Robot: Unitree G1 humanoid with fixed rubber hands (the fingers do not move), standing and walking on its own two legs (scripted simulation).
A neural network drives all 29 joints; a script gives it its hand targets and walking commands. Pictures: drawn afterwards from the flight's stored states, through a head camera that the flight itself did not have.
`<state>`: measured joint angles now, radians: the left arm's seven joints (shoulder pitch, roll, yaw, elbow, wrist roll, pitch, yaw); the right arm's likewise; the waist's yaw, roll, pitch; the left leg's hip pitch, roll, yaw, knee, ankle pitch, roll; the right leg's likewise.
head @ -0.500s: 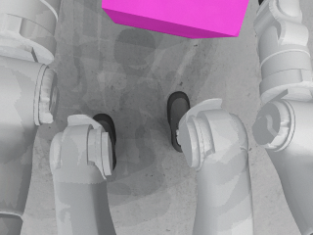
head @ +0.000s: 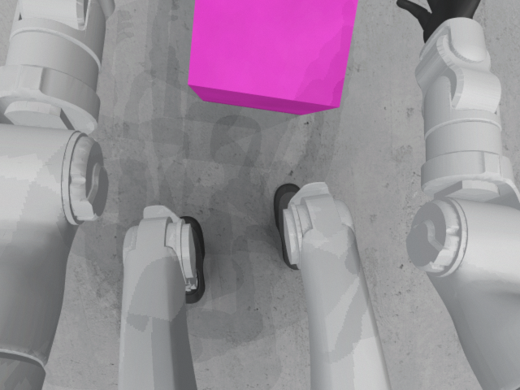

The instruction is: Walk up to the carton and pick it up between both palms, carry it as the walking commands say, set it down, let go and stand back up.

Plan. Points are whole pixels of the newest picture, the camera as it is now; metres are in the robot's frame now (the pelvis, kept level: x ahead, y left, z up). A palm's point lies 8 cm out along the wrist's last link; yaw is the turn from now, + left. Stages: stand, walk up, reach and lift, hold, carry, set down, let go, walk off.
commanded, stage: set down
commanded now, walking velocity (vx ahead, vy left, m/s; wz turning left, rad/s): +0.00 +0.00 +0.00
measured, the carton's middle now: (267, 27) +0.57 -0.10 -0.33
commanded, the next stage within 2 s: let go in 0.78 s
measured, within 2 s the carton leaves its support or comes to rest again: neither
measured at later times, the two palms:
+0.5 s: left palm out of the picture +0.61 +0.11 +0.05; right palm out of the picture +0.49 -0.28 +0.04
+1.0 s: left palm out of the picture +0.58 +0.11 +0.11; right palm out of the picture +0.48 -0.28 +0.11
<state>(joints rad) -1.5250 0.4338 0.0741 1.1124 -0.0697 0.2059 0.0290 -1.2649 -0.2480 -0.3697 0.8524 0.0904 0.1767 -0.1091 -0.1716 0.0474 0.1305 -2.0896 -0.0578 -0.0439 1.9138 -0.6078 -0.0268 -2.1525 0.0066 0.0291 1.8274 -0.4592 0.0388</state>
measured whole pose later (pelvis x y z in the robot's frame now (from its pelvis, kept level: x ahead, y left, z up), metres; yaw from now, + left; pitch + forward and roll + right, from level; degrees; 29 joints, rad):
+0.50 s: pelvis +0.01 +0.00 +0.13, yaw +0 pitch +46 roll +0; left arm -1.40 0.41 0.13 1.00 0.00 0.29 -0.01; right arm -1.12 -0.22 -0.40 0.69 0.07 0.26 -0.06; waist -0.16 0.06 -0.01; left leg -1.76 -0.06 -0.04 1.42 -0.46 -0.01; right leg -1.81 0.00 0.04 1.34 -0.34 0.04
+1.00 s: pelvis +0.04 -0.02 +0.22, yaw +1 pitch +43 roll +2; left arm -1.16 0.27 0.29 0.86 0.17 0.22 -0.01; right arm -0.95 -0.14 -0.44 0.61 -0.10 0.21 0.02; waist -0.14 0.03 0.01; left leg -1.41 -0.04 -0.06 0.97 -0.32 -0.04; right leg -1.48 0.00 0.04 0.94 -0.22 0.01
